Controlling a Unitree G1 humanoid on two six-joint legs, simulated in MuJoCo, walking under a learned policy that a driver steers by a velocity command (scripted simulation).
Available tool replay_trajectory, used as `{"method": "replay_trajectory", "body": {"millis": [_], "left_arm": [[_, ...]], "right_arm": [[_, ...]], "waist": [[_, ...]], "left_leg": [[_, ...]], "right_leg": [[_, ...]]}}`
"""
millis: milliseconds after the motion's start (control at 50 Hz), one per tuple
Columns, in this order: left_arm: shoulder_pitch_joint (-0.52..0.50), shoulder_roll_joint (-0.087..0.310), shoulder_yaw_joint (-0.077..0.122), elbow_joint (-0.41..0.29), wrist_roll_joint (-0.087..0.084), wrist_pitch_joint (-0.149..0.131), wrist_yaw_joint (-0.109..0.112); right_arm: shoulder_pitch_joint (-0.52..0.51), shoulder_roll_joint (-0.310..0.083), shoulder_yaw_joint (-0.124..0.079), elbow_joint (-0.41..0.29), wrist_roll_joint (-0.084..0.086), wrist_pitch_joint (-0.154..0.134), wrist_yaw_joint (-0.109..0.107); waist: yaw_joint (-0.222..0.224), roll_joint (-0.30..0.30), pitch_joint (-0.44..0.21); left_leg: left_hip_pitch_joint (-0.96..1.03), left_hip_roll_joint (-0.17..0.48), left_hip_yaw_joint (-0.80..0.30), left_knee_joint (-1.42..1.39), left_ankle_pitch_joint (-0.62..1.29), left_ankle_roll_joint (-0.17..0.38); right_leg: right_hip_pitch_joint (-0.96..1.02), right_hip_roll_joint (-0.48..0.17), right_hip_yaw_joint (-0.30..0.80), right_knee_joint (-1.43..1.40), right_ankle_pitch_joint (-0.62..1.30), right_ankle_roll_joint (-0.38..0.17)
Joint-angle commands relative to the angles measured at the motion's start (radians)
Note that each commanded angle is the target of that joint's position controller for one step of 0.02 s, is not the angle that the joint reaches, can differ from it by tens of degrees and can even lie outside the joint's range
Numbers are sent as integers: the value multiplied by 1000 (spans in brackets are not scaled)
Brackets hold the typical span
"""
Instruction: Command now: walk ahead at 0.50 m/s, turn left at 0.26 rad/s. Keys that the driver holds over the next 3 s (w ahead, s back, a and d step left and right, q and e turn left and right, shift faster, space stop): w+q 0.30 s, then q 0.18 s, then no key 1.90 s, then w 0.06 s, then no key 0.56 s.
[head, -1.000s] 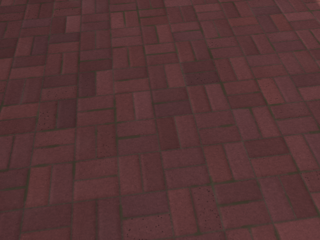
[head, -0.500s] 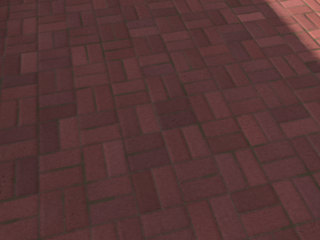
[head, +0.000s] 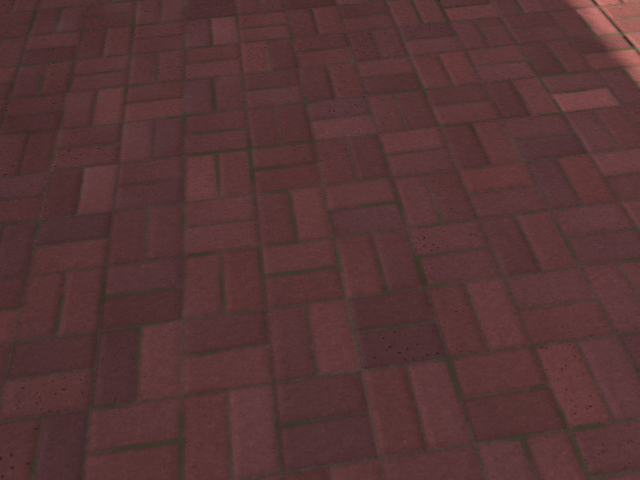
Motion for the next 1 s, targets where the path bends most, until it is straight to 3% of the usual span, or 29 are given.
{"method": "replay_trajectory", "body": {"millis": [20,80,120,160,200,220,240,260,280,300,320,340,360,400,440,500,560,640,680,720,740,760,780,800,820,840,860,900,1000], "left_arm": [[42,111,13,-34,1,-18,9],[78,111,11,-18,6,-17,21],[74,126,14,-13,8,-13,30],[49,156,21,-18,10,-7,39],[24,185,29,-30,12,9,40],[-4,189,30,-54,4,12,36],[24,113,16,-117,-24,6,17],[-38,145,26,-152,-11,-3,7],[-135,149,26,-187,-4,-12,0],[-157,148,24,-196,-7,-22,-3],[-152,142,26,-190,-3,-16,2],[-131,136,26,-191,14,4,7],[-109,123,25,-189,24,27,8],[-113,112,23,-204,27,57,8],[-162,117,23,-233,24,69,7],[-259,134,21,-278,18,81,6],[-335,137,11,-308,11,83,6],[-377,148,2,-322,5,76,8],[-343,160,2,-311,3,67,12],[-245,177,8,-278,2,57,21],[-173,178,9,-256,7,46,27],[-99,222,15,-248,14,32,36],[-123,268,19,-269,1,40,32],[-130,218,6,-267,-23,53,22],[-188,170,-8,-276,-20,55,16],[-246,137,-21,-282,-11,60,18],[-275,124,-30,-280,-2,65,22],[-287,149,-27,-261,8,72,26],[-232,197,-13,-219,3,86,22]], "right_arm": [[-89,-17,9,-70,6,-9,4],[-159,-17,14,-101,1,-14,6],[-163,-24,12,-113,-2,-18,6],[-97,-44,0,-102,-5,-21,0],[103,-82,-24,-44,-11,-28,-7],[246,-134,-48,-7,-26,-32,-12],[323,-249,-82,-15,-36,-28,-24],[290,-257,-82,-16,-3,-14,-17],[220,-240,-76,-19,14,-8,-20],[167,-183,-62,-27,16,-9,-21],[121,-149,-51,-37,16,-13,-25],[102,-127,-42,-40,25,-20,-31],[103,-126,-38,-43,27,-29,-32],[135,-160,-43,-40,25,-42,-31],[169,-185,-48,-45,23,-36,-33],[217,-181,-45,-56,25,-15,-41],[259,-171,-39,-60,21,-3,-52],[280,-166,-33,-61,5,6,-65],[259,-170,-31,-68,-2,9,-68],[213,-183,-31,-78,5,5,-69],[184,-186,-29,-82,20,-1,-67],[184,-157,-16,-112,30,-14,-62],[327,-97,-11,-94,42,-6,-65],[351,-150,-20,-63,18,19,-70],[294,-158,-22,-47,3,35,-69],[247,-143,-18,-51,-1,44,-64],[227,-130,-13,-49,3,56,-58],[249,-109,-2,-23,6,76,-50],[179,-101,13,4,14,91,-60]], "waist": [[3,-106,78],[21,-102,93],[8,-107,86],[-30,-133,32],[-111,-139,-82],[-182,-106,-154],[-167,98,-274],[-137,82,-317],[-112,8,-166],[-81,-49,-76],[-38,-87,-8],[-3,-84,6],[13,-64,-8],[23,-45,-29],[9,-11,-51],[-28,25,-71],[-68,39,-72],[-92,41,-60],[-76,42,-50],[-27,38,-55],[23,11,-71],[39,-85,-163],[-29,-281,-249],[-33,-204,-286],[-43,-105,-175],[-54,-83,-112],[-67,-111,-76],[-81,-184,-67],[-37,-187,-74]], "left_leg": [[-7,-33,37,-117,84,11],[0,-51,80,-212,68,41],[36,-76,109,-257,4,70],[134,-133,151,-270,-94,112],[352,-196,164,-334,-134,162],[581,-138,56,-386,-131,210],[901,162,-401,-405,-132,357],[954,259,-749,-555,-82,417],[839,222,-585,-579,-114,375],[704,191,-484,-612,-65,328],[585,145,-393,-625,117,287],[501,99,-307,-620,300,262],[463,75,-252,-604,444,250],[447,35,-191,-571,666,237],[465,3,-169,-546,746,205],[527,-14,-180,-517,749,149],[608,-4,-199,-502,725,113],[692,26,-227,-458,749,114],[685,35,-243,-415,768,114],[648,21,-254,-334,791,93],[610,-8,-240,-247,730,70],[502,-66,-213,-95,429,39],[354,-246,-120,158,-472,2],[329,-245,-133,244,-614,2],[315,-216,-159,281,-557,-7],[317,-192,-157,233,-508,-17],[342,-169,-153,161,-473,-32],[418,-167,-93,33,-433,-55],[459,-143,-37,-220,-376,-53]], "right_leg": [[-39,-272,69,-90,394,-49],[50,-299,21,-62,482,-46],[108,-317,-11,4,644,-41],[154,-329,-44,147,950,-33],[127,-325,-71,454,1018,-25],[-44,-305,-84,700,818,-3],[-432,-162,-100,1117,183,48],[-639,-30,94,1287,-299,55],[-738,-112,164,1260,-203,45],[-715,-150,157,1173,-124,47],[-658,-172,151,1097,-106,59],[-587,-184,149,1045,-111,81],[-535,-184,146,1008,-122,98],[-525,-167,124,948,-102,125],[-554,-154,108,881,-45,140],[-610,-144,104,791,30,147],[-636,-139,108,680,97,133],[-613,-113,113,556,84,102],[-536,-94,116,483,36,77],[-372,-69,110,344,42,43],[-240,-84,120,210,199,23],[-32,-252,275,221,650,-23],[112,-509,517,278,1220,-204],[26,-533,601,235,1072,-268],[-77,-468,522,192,853,-242],[-157,-402,441,146,665,-189],[-209,-351,378,103,533,-143],[-261,-268,284,73,376,-91],[-234,-268,326,33,-2,-83]]}}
